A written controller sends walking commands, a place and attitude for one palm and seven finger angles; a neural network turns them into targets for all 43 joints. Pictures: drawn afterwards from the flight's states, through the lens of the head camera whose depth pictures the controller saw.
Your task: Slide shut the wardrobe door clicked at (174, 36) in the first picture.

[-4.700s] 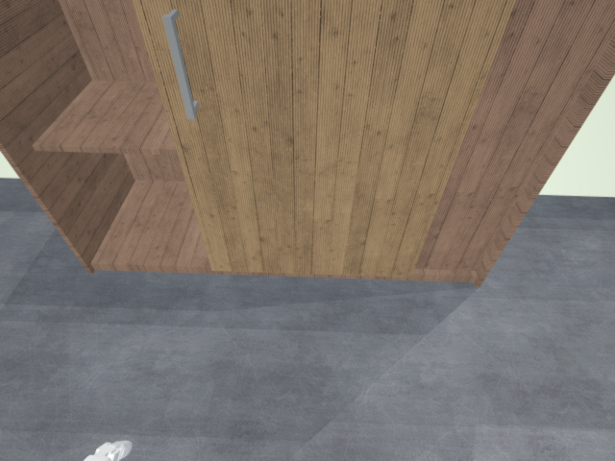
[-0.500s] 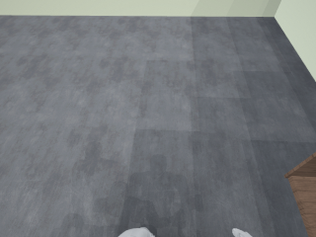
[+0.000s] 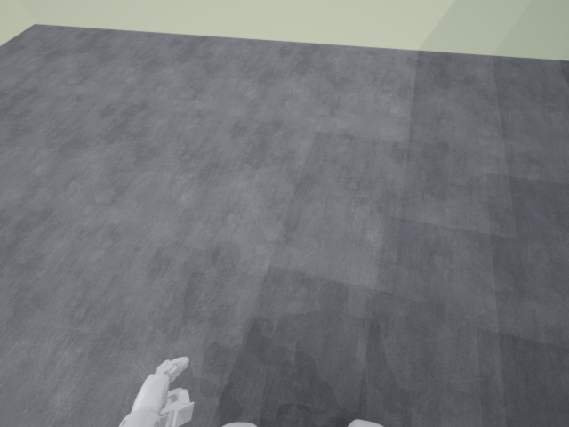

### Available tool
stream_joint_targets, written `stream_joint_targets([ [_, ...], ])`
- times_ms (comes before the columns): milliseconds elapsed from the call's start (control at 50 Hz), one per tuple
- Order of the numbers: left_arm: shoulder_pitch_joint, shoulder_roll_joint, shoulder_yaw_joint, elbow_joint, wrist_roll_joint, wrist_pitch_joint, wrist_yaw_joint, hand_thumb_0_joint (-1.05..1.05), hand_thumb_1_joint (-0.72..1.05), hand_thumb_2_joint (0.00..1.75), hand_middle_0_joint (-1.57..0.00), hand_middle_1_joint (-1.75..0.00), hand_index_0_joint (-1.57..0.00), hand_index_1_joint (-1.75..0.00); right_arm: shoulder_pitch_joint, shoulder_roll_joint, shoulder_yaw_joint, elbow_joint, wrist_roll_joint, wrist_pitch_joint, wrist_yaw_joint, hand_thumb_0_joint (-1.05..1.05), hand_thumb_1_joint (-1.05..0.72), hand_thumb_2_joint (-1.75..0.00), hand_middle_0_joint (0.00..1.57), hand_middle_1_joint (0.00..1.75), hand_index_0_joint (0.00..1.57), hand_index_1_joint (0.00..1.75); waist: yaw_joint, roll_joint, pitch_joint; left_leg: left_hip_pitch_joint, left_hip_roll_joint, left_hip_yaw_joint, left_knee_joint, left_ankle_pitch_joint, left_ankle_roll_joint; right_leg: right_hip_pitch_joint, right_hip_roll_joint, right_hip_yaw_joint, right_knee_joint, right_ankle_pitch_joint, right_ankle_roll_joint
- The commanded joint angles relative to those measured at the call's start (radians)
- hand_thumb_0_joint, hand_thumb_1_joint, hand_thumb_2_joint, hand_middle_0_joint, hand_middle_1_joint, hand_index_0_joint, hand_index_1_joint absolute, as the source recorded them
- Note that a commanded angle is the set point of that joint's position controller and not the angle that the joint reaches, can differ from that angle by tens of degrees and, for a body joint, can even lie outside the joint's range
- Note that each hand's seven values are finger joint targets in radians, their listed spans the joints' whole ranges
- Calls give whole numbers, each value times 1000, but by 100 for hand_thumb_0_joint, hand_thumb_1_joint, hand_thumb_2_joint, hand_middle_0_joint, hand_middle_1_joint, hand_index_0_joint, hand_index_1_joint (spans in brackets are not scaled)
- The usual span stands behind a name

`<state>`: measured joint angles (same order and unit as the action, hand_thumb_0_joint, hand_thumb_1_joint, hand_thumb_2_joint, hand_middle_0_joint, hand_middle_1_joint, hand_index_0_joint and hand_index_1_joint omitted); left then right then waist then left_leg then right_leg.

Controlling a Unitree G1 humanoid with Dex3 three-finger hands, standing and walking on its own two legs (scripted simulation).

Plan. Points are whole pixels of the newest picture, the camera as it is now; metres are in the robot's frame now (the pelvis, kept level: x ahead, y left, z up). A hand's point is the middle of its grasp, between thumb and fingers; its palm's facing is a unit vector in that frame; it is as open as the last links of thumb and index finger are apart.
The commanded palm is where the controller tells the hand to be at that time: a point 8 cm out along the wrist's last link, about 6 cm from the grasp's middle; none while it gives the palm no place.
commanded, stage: turn to face it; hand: right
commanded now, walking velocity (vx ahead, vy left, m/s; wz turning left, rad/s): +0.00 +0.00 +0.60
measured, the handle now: out of the picture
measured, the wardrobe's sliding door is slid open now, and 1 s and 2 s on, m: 0.49 0.49 0.49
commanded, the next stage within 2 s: none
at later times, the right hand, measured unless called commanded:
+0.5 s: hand out of the picture +0.13 -0.16 -0.14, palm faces +0.06 +0.98 -0.20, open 7.3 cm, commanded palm none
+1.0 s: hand out of the picture -0.02 -0.27 -0.16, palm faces +0.40 +0.88 -0.25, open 7.4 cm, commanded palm none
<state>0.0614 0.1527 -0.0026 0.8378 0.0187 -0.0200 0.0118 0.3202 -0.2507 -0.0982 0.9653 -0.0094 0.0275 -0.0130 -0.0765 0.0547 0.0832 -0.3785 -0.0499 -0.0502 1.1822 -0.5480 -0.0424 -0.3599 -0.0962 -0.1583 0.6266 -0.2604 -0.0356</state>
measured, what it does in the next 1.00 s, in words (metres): steps on the spot, turning right: left foot, then right foot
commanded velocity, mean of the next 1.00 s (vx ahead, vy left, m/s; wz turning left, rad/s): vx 0.00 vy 0.00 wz -0.56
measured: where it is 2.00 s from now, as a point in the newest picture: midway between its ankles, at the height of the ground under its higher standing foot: outside the picture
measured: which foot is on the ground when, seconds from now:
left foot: up 0.00-0.34, down 0.36-0.76, up 0.78-1.00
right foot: down 0.00-0.38, up 0.40-0.74, down 0.76-1.00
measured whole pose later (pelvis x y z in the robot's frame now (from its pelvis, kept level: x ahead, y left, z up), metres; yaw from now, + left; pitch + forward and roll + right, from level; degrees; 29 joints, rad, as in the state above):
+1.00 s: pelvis -0.01 -0.04 +0.01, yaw -21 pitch +1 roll +1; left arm 0.18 0.24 0.07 0.89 0.02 0.02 0.00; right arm 0.20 -0.26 -0.09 0.93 -0.02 0.06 -0.01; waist 0.01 0.02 0.06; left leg -0.49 0.09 0.03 1.08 -0.38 -0.09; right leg -0.34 0.01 -0.03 0.52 -0.20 -0.05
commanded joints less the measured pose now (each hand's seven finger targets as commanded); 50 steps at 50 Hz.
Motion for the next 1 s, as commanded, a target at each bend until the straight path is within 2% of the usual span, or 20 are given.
stream_joint_targets([
  [0, 95, 173, 57, -29, 5, -6, 17, 0, 90, 90, -20, -30, -20, -30, 12, -51, -21, -103, -14, 4, 31, 0, -90, -90, 20, 30, 20, 30, 55, -236, -79, -140, 99, 36, 149, 128, -25, 129, -253, 150, -297, 421, -39],
  [60, 139, 162, 58, 1, 2, -10, 18, 0, 90, 90, -20, -30, -20, -30, 34, -16, -13, -90, -13, 17, 31, 0, -90, -90, 20, 30, 20, 30, 56, -264, -107, -124, 102, 59, 85, 193, -24, 133, -215, 88, -318, 363, -48],
  [220, 282, 159, 65, 126, 9, -12, 9, 0, 90, 90, -20, -30, -20, -30, -94, 44, 46, -65, -10, -14, -3, 0, -90, -90, 20, 30, 20, 30, 110, -226, -142, 30, 107, 119, -457, 154, -13, 214, -197, 181, -306, 478, -116],
  [300, 306, 180, 81, 152, 0, 11, 4, 0, 90, 90, -20, -30, -20, -30, -79, 17, 37, -48, 0, -22, -13, 0, -90, -90, 20, 30, 20, 30, 82, -226, -156, 171, 93, 140, -714, 282, -3, 168, -181, 245, -238, 470, -88],
  [320, 297, 163, 82, 150, -5, 14, 1, 0, 90, 90, -20, -30, -20, -30, -55, -3, 31, -40, 1, -28, -19, 0, -90, -90, 20, 30, 20, 30, 66, -185, -165, 256, 122, 117, -810, 371, 7, 112, -149, 236, -201, 399, -50],
  [340, 296, 125, 77, 142, -13, 16, -6, 0, 90, 90, -20, -30, -20, -30, -33, -53, 22, -32, -4, -36, -27, 0, -90, -90, 20, 30, 20, 30, 59, -74, -184, 380, 249, 12, -852, 464, 47, -13, -92, 174, -116, 244, 5],
  [360, 276, 60, 63, 111, -15, 22, -12, 0, 90, 90, -20, -30, -20, -30, -10, -122, 9, -25, -11, -41, -34, 0, -90, -90, 20, 30, 20, 30, 50, 154, -164, 434, 454, -130, -868, 635, 130, -186, 38, 46, 24, -128, 70],
  [380, 241, 90, 78, 90, -8, 42, -9, 0, 90, 90, -20, -30, -20, -30, -8, -145, 7, -42, -11, -36, -34, 0, -90, -90, 20, 30, 20, 30, 32, 146, -145, 305, 546, -135, -885, 688, 209, -169, 45, 89, 215, -309, 74],
  [440, 282, 89, 89, 135, 1, 69, -13, 0, 90, 90, -20, -30, -20, -30, -146, -66, 16, -64, -9, -41, -38, 0, -90, -90, 20, 30, 20, 30, 100, 121, -48, 246, 415, 51, -858, 738, 188, -240, 21, 122, 498, -206, 98],
  [500, 287, 79, 95, 134, -2, 73, -21, 0, 90, 90, -20, -30, -20, -30, -141, -51, 17, -69, -11, -46, -34, 0, -90, -90, 20, 30, 20, 30, 109, 117, -28, 222, 383, 150, -840, 753, 151, -224, 16, 97, 497, -153, 114],
  [640, 171, 79, 96, 51, 0, 65, -33, 0, 90, 90, -20, -30, -20, -30, -117, -117, -12, -78, -22, -29, -28, 0, -90, -90, 20, 30, 20, 30, 65, 170, -29, 188, 432, 186, -757, 644, 145, -85, 15, 28, 178, -145, 104],
  [680, 201, 101, 101, 42, 1, 57, -34, 0, 90, 90, -20, -30, -20, -30, -122, -124, -14, -81, -18, -23, -23, 0, -90, -90, 20, 30, 20, 30, 85, 132, -74, 189, 414, 221, -661, 630, 106, 10, 39, 2, 34, -46, 97],
  [700, 249, 135, 108, 48, 3, 51, -34, 0, 90, 90, -20, -30, -20, -30, -122, -122, -15, -87, -12, -17, -20, 0, -90, -90, 20, 30, 20, 30, 115, 47, -115, 146, 394, 249, -549, 577, 72, 123, 42, 13, -81, 65, 88],
  [720, 322, 220, 127, 58, 6, 39, -32, 0, 90, 90, -20, -30, -20, -30, -116, -87, -12, -109, -5, -11, -15, 0, -90, -90, 20, 30, 20, 30, 154, -173, -171, 19, 310, 276, -343, 370, 12, 251, -74, 216, -184, 271, 30],
  [740, 377, 328, 150, 57, 7, 30, -23, 0, 90, 90, -20, -30, -20, -30, -150, -16, 5, -159, 1, -9, -9, 0, -90, -90, 20, 30, 20, 30, 179, -453, -169, -215, 172, 247, -103, -141, -64, 319, -313, 548, -261, 645, -96],
  [760, 389, 341, 148, 76, 4, 34, -18, 0, 90, 90, -20, -30, -20, -30, -184, -43, 6, -171, -8, 0, -13, 0, -90, -90, 20, 30, 20, 30, 181, -332, -199, -211, 181, 120, 12, -125, -39, 297, -357, 535, -261, 575, -157],
  [800, 291, 299, 137, 47, 9, 27, -2, 0, 90, 90, -20, -30, -20, -30, -213, -34, -2, -156, -10, 1, -8, 0, -90, -90, 20, 30, 20, 30, 160, -286, -169, -272, 192, 67, 73, 20, -38, 250, -271, 508, -283, 350, -130],
  [840, 171, 259, 115, 9, 10, 26, -1, 0, 90, 90, -20, -30, -20, -30, -182, -59, -8, -132, -10, 0, 1, 0, -90, -90, 20, 30, 20, 30, 116, -231, -120, -212, 188, 50, 45, 137, -39, 148, -187, 410, -298, 258, -96],
  [880, 127, 263, 110, -11, 6, 23, -1, 0, 90, 90, -20, -30, -20, -30, -129, -63, -7, -114, -9, 3, 8, 0, -90, -90, 20, 30, 20, 30, 93, -193, -140, -166, 169, 58, -15, 175, -43, 141, -148, 365, -312, 188, -90],
  [980, 154, 272, 118, -8, 4, 33, -7, 0, 90, 90, -20, -30, -20, -30, -142, -69, -5, -130, -8, 8, 3, 0, -90, -90, 20, 30, 20, 30, 114, -183, -133, -153, 137, 53, -163, 166, -47, 161, -136, 444, -342, 52, -117],
])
